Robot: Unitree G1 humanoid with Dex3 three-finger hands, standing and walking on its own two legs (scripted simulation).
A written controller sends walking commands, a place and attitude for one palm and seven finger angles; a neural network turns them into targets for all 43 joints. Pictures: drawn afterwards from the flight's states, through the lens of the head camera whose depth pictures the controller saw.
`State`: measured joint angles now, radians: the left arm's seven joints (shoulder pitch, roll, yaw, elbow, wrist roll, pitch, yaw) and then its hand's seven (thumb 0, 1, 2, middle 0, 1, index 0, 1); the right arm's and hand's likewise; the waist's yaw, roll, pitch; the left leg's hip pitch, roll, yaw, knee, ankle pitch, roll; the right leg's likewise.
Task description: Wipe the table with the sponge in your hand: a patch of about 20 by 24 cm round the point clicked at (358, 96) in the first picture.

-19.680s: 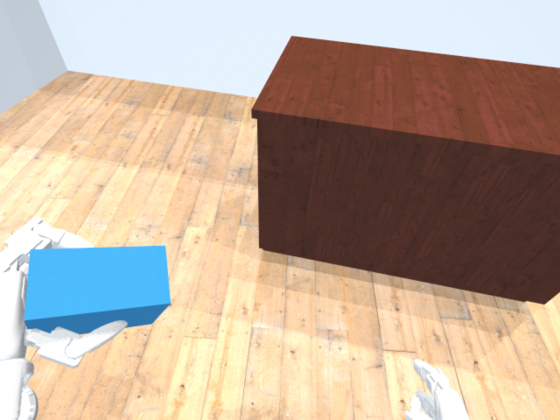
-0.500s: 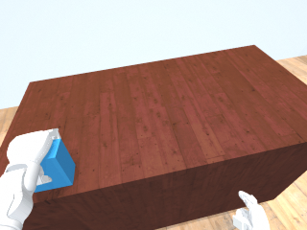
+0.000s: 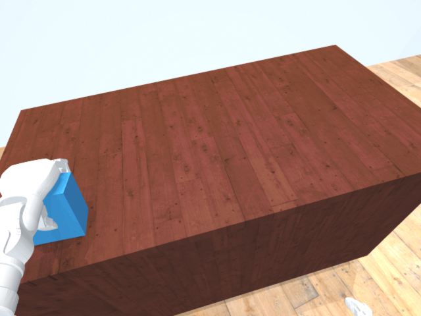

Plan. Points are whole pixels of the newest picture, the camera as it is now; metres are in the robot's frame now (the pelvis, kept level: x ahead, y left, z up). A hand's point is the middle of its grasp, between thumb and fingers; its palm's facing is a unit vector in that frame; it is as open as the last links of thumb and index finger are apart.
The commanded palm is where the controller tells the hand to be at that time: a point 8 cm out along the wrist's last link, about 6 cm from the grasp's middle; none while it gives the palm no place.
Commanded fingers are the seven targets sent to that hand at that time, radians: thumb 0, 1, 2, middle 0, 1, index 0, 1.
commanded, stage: wipe forward along the first lane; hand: left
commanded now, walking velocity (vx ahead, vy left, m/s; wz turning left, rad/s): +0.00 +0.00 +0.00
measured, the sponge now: (56, 215) +0.27 +0.37 +0.03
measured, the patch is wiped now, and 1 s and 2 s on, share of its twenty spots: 0.20 0.35 0.40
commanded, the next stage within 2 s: slide across to the middle lane in 0.98 s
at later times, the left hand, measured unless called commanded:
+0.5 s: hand (43, 172) +0.34 +0.40 +0.08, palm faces -0.13 -0.01 -0.99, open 10.5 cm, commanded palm +0.34 +0.40 +0.11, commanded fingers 0.00 0.10 1.30 -1.20 -1.60 -1.20 -1.60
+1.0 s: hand (44, 157) +0.38 +0.43 +0.08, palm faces -0.17 +0.02 -0.99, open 10.5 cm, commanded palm +0.39 +0.41 +0.11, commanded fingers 0.00 0.10 1.30 -1.20 -1.60 -1.20 -1.60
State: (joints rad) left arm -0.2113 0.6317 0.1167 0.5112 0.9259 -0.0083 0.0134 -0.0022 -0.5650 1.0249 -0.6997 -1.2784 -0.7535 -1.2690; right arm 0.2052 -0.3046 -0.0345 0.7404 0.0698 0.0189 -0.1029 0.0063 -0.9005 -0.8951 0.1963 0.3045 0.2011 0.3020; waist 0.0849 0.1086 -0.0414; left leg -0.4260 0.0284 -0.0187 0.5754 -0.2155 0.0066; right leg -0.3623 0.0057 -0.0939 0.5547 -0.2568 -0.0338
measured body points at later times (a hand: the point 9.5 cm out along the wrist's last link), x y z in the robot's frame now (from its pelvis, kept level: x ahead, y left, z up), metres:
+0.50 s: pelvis -0.01 +0.01 -0.01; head +0.03 -0.01 +0.44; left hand +0.34 +0.40 +0.14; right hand +0.08 -0.28 -0.14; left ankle +0.05 +0.13 -0.73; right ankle +0.02 -0.10 -0.73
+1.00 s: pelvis +0.00 +0.04 -0.01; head +0.05 +0.03 +0.44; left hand +0.39 +0.42 +0.13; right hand +0.09 -0.24 -0.13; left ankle +0.05 +0.13 -0.73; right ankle +0.02 -0.10 -0.73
